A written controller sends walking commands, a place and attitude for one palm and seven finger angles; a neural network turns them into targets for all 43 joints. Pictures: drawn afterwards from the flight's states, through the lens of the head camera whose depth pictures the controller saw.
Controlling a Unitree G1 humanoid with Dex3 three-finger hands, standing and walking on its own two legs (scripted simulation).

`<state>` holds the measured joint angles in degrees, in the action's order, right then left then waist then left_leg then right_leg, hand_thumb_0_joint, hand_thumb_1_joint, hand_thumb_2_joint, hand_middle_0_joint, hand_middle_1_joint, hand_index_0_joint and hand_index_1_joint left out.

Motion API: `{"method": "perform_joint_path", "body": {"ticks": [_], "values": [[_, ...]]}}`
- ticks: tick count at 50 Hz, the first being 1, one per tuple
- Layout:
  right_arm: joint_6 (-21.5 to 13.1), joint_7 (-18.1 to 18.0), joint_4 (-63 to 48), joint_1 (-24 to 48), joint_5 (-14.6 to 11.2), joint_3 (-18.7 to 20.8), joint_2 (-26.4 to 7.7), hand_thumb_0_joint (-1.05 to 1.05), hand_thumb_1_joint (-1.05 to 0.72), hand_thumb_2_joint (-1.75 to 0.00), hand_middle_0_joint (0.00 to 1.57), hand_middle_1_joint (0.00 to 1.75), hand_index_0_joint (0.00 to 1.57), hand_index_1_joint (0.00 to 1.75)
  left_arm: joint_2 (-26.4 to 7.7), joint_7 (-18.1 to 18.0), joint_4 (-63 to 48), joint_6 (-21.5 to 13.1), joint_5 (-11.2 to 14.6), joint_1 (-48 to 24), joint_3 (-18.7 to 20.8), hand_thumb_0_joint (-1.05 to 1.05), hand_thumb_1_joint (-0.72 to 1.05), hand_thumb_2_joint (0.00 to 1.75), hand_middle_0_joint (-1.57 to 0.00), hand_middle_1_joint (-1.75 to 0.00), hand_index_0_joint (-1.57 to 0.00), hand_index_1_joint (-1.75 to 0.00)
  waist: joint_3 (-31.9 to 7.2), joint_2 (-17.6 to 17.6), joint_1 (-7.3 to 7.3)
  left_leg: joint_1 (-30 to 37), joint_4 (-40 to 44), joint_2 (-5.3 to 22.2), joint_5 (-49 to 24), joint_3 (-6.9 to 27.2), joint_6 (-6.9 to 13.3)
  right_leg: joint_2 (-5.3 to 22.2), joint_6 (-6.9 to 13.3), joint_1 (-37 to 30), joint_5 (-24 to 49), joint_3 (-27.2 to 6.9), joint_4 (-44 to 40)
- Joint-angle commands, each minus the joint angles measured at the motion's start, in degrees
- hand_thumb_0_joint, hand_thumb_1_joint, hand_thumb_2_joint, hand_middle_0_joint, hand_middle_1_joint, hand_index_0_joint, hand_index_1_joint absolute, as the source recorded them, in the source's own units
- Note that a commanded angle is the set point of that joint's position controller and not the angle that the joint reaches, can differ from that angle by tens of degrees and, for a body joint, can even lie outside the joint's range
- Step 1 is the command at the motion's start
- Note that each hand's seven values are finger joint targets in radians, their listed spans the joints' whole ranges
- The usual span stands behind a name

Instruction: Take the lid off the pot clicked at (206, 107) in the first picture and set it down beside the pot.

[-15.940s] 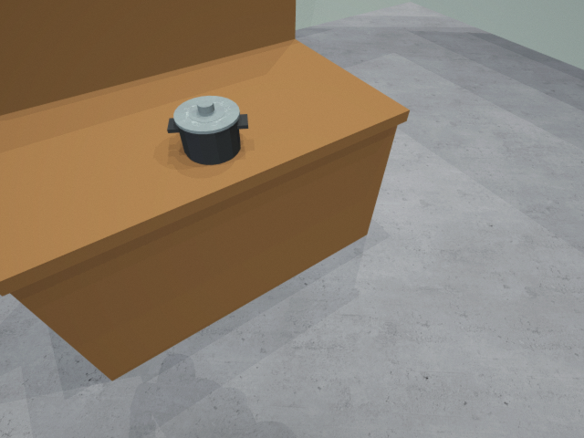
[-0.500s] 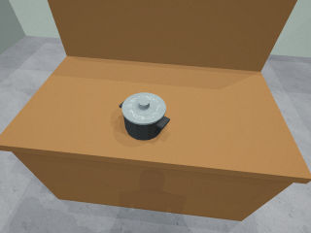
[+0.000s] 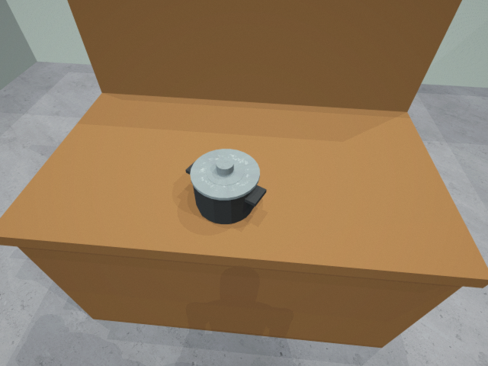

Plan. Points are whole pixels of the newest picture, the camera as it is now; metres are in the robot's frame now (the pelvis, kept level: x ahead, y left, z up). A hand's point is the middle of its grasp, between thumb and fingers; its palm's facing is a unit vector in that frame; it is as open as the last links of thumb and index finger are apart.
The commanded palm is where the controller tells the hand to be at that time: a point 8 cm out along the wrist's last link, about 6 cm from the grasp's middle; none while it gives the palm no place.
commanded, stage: look again from close up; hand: left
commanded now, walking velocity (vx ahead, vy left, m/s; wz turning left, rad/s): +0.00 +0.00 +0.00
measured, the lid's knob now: (225, 166) +0.53 +0.08 +0.01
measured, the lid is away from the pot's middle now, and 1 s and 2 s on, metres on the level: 0.00 0.00 0.00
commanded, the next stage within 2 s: lift the closed hand beside the body in 0.50 s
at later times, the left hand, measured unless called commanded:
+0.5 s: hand out of the picture -0.03 +0.15 -0.18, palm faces +0.04 -0.99 -0.17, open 7.4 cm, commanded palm none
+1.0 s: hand out of the picture +0.13 +0.18 -0.07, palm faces +0.19 -0.96 -0.21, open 4.5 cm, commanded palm +0.09 +0.23 -0.06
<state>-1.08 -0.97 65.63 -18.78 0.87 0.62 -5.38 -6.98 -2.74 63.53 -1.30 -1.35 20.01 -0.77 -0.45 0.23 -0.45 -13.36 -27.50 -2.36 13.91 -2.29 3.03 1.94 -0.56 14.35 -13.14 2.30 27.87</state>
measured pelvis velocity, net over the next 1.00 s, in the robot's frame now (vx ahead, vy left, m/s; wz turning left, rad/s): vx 0.01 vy -0.01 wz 0.01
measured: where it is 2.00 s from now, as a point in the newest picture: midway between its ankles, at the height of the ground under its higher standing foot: outside the picture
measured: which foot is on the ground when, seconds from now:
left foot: down 0.00-1.00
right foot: down 0.00-1.00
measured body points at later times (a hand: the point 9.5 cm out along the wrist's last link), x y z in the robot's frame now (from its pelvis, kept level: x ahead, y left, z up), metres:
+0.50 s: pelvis +0.00 +0.00 +0.00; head +0.00 +0.00 +0.45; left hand -0.03 +0.21 -0.16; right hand -0.03 -0.19 -0.16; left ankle +0.01 +0.08 -0.74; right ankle +0.02 -0.13 -0.74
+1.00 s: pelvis +0.01 -0.01 -0.01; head +0.00 +0.00 +0.44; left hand +0.12 +0.23 -0.06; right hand +0.22 -0.25 -0.05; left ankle +0.01 +0.08 -0.74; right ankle +0.02 -0.13 -0.74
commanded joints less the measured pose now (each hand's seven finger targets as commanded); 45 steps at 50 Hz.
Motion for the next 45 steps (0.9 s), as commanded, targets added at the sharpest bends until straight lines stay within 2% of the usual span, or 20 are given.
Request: {"method": "perform_joint_path", "body": {"ticks": [1, 3, 7, 21, 29, 30, 31, 32, 33, 34, 35, 36, 37, 38, 39, 40, 41, 42, 43, 45], "values": [[-0.89, -0.28, -1.64, -3.82, -0.40, 0.91, -3.89, 0.00, -0.90, -0.90, 0.20, 0.30, 0.20, 0.30, -4.75, -0.18, -1.26, -0.70, 0.23, 5.71, 1.12, 0.00, 0.90, 0.90, -0.20, -0.30, -0.20, -0.30, 4.31, -0.10, 0.10, -2.06, 6.40, 7.28, -2.27, 7.64, -0.05, 5.32, 3.27, 1.38, 0.53, -5.90, -5.88], [-0.77, -0.31, -1.54, -4.11, -0.45, 0.86, -3.72, 0.00, -0.90, -0.90, 0.20, 0.30, 0.20, 0.30, -5.14, -0.14, -1.27, -0.60, 0.28, 5.13, 1.11, 0.00, 0.90, 0.90, -0.20, -0.30, -0.20, -0.30, 5.03, -0.74, 0.10, -2.25, 6.85, 7.71, -2.55, 7.85, 0.09, 5.15, 3.25, 1.47, 0.55, -5.21, -5.95], [-0.85, -0.32, -1.51, -4.33, -0.33, 0.81, -3.59, 0.00, -0.90, -0.90, 0.20, 0.30, 0.20, 0.30, -4.49, -0.19, -1.30, -0.54, 0.19, 5.57, 1.16, 0.00, 0.90, 0.90, -0.20, -0.30, -0.20, -0.30, 5.36, 1.50, 0.11, -2.84, 7.69, 7.72, 0.03, 8.28, 0.05, 4.85, 3.29, 2.02, -0.66, -5.59, -5.53], [-0.97, -0.36, -1.41, -5.10, -0.44, 0.79, -3.09, 0.00, -0.90, -0.90, 0.20, 0.30, 0.20, 0.30, -4.02, -0.19, -1.10, -0.76, 0.20, 6.34, 1.11, 0.00, 0.90, 0.90, -0.20, -0.30, -0.20, -0.30, 4.27, 0.04, 0.14, -2.18, 6.70, 7.53, -1.95, 7.64, 0.08, 5.25, 3.20, 1.30, 0.97, -5.59, -5.66], [-0.71, -0.39, -1.40, -5.19, -0.43, 0.72, -2.92, 0.00, -0.90, -0.90, 0.20, 0.30, 0.20, 0.30, -4.01, -0.15, -1.05, -0.53, 0.16, 6.49, 1.06, 0.00, 0.90, 0.90, -0.20, -0.30, -0.20, -0.30, 6.41, 0.39, 0.09, -3.54, 7.14, 7.62, 0.61, 7.80, 0.08, 5.02, 3.18, 2.34, -1.44, -5.54, -6.30], [-0.26, -0.10, -6.73, 3.21, -0.80, 0.35, -7.75, 0.00, -0.90, -0.90, 0.20, 0.30, 0.20, 0.30, -6.78, -1.64, 0.55, -0.45, -0.28, 7.25, 0.90, 0.00, 0.90, 0.90, -0.20, -0.30, -0.20, -0.30, 9.59, -5.01, -1.75, -8.17, -1.74, 6.17, 3.06, 4.19, -2.59, 5.09, 2.38, 2.01, 2.86, -4.86, -6.48], [-10.48, -0.42, -29.49, 4.36, -5.64, 0.25, -17.08, 0.00, -0.90, -0.90, 0.20, 0.30, 0.20, 0.30, -11.60, -1.78, -75.20, -10.99, 7.45, -32.21, -5.30, 0.00, 0.90, 0.90, -0.24, -0.35, -0.24, -0.35, -16.35, 4.87, 2.27, 4.08, 5.88, 2.62, 4.70, 6.11, -2.43, 1.51, 2.60, -1.60, -2.87, -2.62, -2.66], [-15.07, -2.93, -23.70, 7.98, -6.57, -1.14, -12.83, 0.00, -0.90, -0.90, 0.20, 0.30, 0.20, 0.30, -11.80, -5.69, -62.10, -6.92, 3.58, -12.26, -2.56, 0.00, 0.90, 0.90, -0.29, -0.40, -0.29, -0.40, -14.69, 13.96, 0.84, 4.33, 7.60, 4.57, 9.05, 6.62, -2.80, -0.28, 4.04, 0.81, -4.31, -0.77, 1.10], [-15.89, -3.20, -21.50, 8.39, -6.45, -0.69, -13.49, 0.00, -0.90, -0.90, 0.20, 0.30, 0.20, 0.30, -11.44, -8.03, -60.42, -3.26, 4.08, -10.02, -2.33, 0.00, 0.90, 0.90, -0.33, -0.44, -0.33, -0.44, -10.63, 13.42, 0.84, 0.21, 8.08, 4.49, 12.83, 8.51, -4.45, -0.08, 3.14, 2.10, -4.46, 0.30, 1.08], [-15.93, -2.70, -22.31, 7.76, -7.16, -0.76, -12.17, 0.00, -0.90, -0.90, 0.20, 0.30, 0.20, 0.30, -5.89, -8.35, -56.99, 0.46, 3.97, 1.10, -4.62, 0.00, 0.90, 0.90, -0.38, -0.49, -0.38, -0.49, -5.49, 10.93, 0.74, -1.11, 9.39, 4.05, 13.51, 9.25, -3.89, -0.59, 3.15, 1.93, -4.90, 1.03, -0.09], [-16.19, -2.64, -22.72, 8.27, -6.27, -1.36, -12.48, 0.00, -0.90, -0.90, 0.20, 0.30, 0.20, 0.30, -3.21, -7.94, -56.78, 1.23, 4.07, 1.02, -6.35, 0.00, 0.90, 0.90, -0.42, -0.54, -0.42, -0.54, -0.75, 6.70, 0.79, -2.25, 9.83, 3.57, 14.11, 9.63, -3.10, -0.86, 2.87, 0.89, -4.92, 1.41, -1.00], [-16.95, -2.44, -24.09, 8.52, -5.91, -1.85, -12.74, 0.00, -0.90, -0.90, 0.20, 0.30, 0.20, 0.30, 1.68, -6.68, -55.75, 0.90, 3.69, 1.58, -11.05, 0.00, 0.90, 0.90, -0.46, -0.59, -0.46, -0.59, 3.30, 3.12, 1.95, -2.09, 9.42, 3.27, 14.13, 9.87, -2.32, -1.32, 2.73, 2.29, -4.90, 1.90, -1.97], [-17.16, -2.08, -24.39, 9.22, -4.78, -1.67, -13.66, 0.00, -0.90, -0.90, 0.20, 0.30, 0.20, 0.30, 3.84, -6.00, -50.19, 0.82, 2.44, 3.33, -12.55, 0.00, 0.90, 0.90, -0.51, -0.64, -0.51, -0.64, 6.75, -1.38, 2.38, -3.15, 8.55, 3.01, 13.44, 10.21, -1.73, -1.50, 2.50, 3.85, -5.19, 2.39, -2.08], [-16.53, -1.29, -25.67, 9.60, -4.19, -0.68, -14.26, 0.00, -0.90, -0.90, 0.20, 0.30, 0.20, 0.30, 5.95, -5.16, -41.56, 1.39, 1.43, 9.18, -12.92, 0.00, 0.90, 0.90, -0.55, -0.68, -0.55, -0.68, 8.29, -6.14, 1.66, -5.65, 7.42, 3.16, 11.98, 10.05, -1.42, -1.34, 2.40, 4.69, -6.01, 2.89, -2.27], [-15.28, -0.43, -26.90, 8.60, -3.87, 0.56, -14.78, 0.00, -0.90, -0.90, 0.20, 0.30, 0.20, 0.30, 3.88, -4.57, -37.98, 1.44, 1.26, 10.53, -9.94, 0.00, 0.90, 0.90, -0.60, -0.73, -0.60, -0.73, 9.61, -10.69, 0.66, -8.01, 6.20, 3.14, 10.09, 9.19, -1.41, -1.46, 2.36, 5.50, -6.88, 3.39, -1.70], [-14.12, 0.00, -28.23, 9.98, -3.72, 1.82, -14.94, 0.00, -0.90, -0.90, 0.20, 0.30, 0.20, 0.30, 0.83, -3.81, -37.05, 1.09, 1.30, 15.37, -5.01, 0.00, 0.90, 0.90, -0.64, -0.78, -0.64, -0.78, 9.45, -12.88, -1.31, -9.00, 5.47, 3.03, 7.84, 7.78, -1.55, -1.09, 2.35, 4.54, -7.55, 3.25, -1.78], [-13.36, 0.33, -29.65, 11.13, -3.32, 2.72, -14.93, 0.00, -0.90, -0.90, 0.20, 0.30, 0.20, 0.30, -4.19, -3.36, -38.88, 0.12, 1.24, 19.45, 1.15, 0.00, 0.90, 0.90, -0.68, -0.83, -0.68, -0.83, 7.53, -14.07, -3.02, -9.09, 5.20, 2.80, 5.68, 6.49, -1.92, -0.93, 2.37, 2.54, -7.64, 2.91, -1.99], [-12.92, 0.54, -31.90, 12.75, -3.18, 3.13, -14.56, 0.00, -0.90, -0.90, 0.20, 0.30, 0.20, 0.30, -8.23, -2.88, -43.34, -1.03, 1.69, 23.67, 6.17, 0.00, 0.90, 0.90, -0.73, -0.88, -0.73, -0.88, 4.48, -13.20, -4.85, -8.96, 5.04, 2.57, 3.45, 5.30, -2.36, -0.61, 2.49, -0.19, -7.13, 2.32, -1.80], [-12.33, 0.42, -33.04, 13.63, -3.24, 3.50, -14.23, 0.00, -0.90, -0.90, 0.20, 0.30, 0.20, 0.30, -14.04, -3.10, -46.22, -2.05, 2.24, 26.30, 12.85, 0.00, 0.90, 0.90, -0.77, -0.92, -0.77, -0.92, 1.24, -9.68, -6.14, -8.53, 4.70, 2.64, 0.79, 4.60, -3.01, -0.22, 2.86, -3.54, -5.14, 2.20, -1.15], [-12.38, 0.29, -38.06, 14.55, -3.19, 2.88, -13.72, 0.00, -0.90, -0.90, 0.20, 0.30, 0.20, 0.30, -13.94, -2.63, -59.79, -3.81, 2.36, 20.21, 11.60, 0.00, 0.90, 0.90, -0.86, -1.02, -0.86, -1.02, -1.51, -1.49, -4.86, -5.35, 4.07, 2.03, -2.83, 3.66, -3.33, -0.14, 3.01, -4.61, -0.22, 0.80, -0.06]]}}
